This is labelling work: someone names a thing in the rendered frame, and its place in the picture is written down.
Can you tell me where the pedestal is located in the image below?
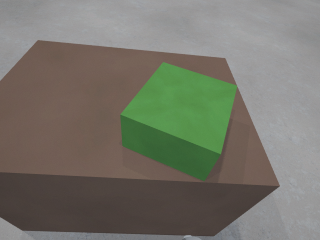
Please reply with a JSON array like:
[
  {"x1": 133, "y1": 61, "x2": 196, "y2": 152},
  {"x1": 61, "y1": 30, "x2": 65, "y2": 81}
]
[{"x1": 0, "y1": 40, "x2": 280, "y2": 237}]

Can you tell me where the carton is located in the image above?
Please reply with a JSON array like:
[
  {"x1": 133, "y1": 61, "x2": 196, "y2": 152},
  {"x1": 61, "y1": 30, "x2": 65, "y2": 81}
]
[{"x1": 120, "y1": 62, "x2": 237, "y2": 181}]

